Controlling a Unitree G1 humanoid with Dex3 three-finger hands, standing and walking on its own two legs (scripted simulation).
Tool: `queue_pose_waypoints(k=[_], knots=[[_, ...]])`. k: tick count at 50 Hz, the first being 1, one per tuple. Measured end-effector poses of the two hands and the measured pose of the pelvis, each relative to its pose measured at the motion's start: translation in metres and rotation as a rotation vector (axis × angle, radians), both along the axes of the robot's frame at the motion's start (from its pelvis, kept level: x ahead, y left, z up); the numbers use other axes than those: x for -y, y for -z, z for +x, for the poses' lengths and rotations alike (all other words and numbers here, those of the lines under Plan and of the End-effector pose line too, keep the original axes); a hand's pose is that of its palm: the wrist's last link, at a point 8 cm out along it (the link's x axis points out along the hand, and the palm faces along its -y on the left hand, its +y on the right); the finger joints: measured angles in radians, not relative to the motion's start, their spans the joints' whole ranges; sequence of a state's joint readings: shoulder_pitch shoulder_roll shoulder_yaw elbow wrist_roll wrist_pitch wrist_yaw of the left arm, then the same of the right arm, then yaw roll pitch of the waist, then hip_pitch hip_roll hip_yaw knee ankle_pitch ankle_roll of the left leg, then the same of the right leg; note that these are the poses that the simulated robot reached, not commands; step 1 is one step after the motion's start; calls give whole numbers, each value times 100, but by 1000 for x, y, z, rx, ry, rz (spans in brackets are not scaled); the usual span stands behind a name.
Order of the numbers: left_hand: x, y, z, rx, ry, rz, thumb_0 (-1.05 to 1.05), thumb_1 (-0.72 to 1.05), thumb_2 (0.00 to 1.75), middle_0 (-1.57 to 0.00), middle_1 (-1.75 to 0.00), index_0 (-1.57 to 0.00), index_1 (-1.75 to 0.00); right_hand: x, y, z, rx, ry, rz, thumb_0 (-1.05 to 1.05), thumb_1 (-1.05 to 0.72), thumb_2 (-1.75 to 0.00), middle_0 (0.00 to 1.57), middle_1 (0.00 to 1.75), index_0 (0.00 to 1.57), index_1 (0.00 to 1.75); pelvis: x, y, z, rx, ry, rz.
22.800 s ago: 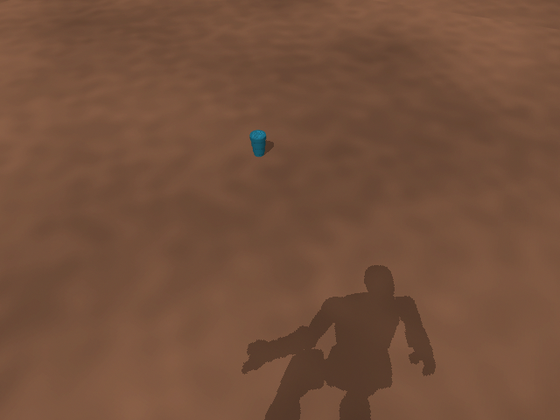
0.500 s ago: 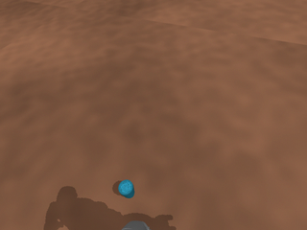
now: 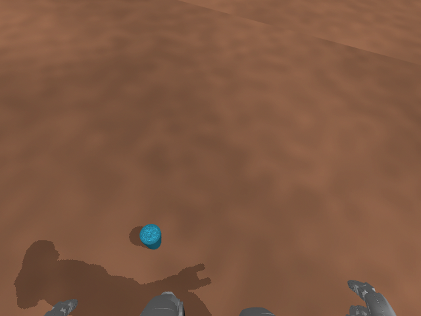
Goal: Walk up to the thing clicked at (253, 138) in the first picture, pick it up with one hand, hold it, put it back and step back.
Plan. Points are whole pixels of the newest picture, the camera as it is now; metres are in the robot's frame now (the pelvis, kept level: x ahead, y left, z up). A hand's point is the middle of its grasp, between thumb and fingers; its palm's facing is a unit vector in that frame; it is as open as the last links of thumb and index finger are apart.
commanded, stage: walk up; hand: left
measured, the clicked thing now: (152, 238) +0.46 +0.24 -0.69
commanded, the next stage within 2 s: none
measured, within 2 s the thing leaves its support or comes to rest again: neither
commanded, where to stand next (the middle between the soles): +0.10 -0.02 m, yaw +4 degrees
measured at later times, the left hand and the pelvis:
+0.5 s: hand out of the picture +0.08 +0.24 -0.13, palm faces +0.01 -0.95 -0.33, open 7.4 cm; pelvis +0.00 -0.01 +0.02, yaw +2 degrees
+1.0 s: hand out of the picture +0.09 +0.25 -0.13, palm faces +0.07 -0.93 -0.35, open 7.4 cm; pelvis +0.02 -0.02 +0.02, yaw +3 degrees
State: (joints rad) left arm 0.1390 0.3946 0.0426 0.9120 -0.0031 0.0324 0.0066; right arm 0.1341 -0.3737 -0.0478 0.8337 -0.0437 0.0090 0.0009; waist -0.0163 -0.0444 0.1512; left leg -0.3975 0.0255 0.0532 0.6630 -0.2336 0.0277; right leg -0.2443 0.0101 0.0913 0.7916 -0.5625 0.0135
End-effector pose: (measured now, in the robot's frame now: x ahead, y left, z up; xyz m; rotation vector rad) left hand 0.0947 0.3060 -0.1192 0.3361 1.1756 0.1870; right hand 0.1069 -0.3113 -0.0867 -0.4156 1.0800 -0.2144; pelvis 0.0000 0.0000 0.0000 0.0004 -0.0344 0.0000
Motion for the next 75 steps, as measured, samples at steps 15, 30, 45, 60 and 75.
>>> queue_pose_waypoints(k=[15, 30, 45, 60, 75], knots=[[1, -29, -54, 3, -54, 26, 1, 90, 90, -20, -30, -20, -30, -12, 24, -64, -106, 39, 124, 1, -90, -90, 20, 30, 20, 30, 5, -12, -12, 41, -23, 4], [23, -19, -18, 27, -43, -40, 0, 91, 90, -20, -30, -20, -30, 8, 2, -40, -96, 41, 57, 1, -90, -90, 20, 30, 20, 30, 13, -18, 7, 11, -32, -11], [17, -24, -16, 17, -90, -7, 0, 91, 90, -20, -30, -20, -30, -1, 6, 12, -37, -14, 83, 0, -90, -90, 20, 30, 20, 30, 17, -17, 15, 17, -50, -10], [2, -16, -31, -5, -123, -13, 0, 90, 90, -20, -30, -20, -30, -1, 11, 9, -104, -25, 68, 1, -90, -90, 20, 30, 20, 30, 7, -11, 37, 26, -79, -8], [-17, -23, 21, -15, -116, -5, 0, 91, 90, -20, -30, -20, -30, -4, -8, 14, -172, 2, 5, 0, -90, -90, 20, 30, 20, 30, -3, -21, 74, 50, -95, 6]])
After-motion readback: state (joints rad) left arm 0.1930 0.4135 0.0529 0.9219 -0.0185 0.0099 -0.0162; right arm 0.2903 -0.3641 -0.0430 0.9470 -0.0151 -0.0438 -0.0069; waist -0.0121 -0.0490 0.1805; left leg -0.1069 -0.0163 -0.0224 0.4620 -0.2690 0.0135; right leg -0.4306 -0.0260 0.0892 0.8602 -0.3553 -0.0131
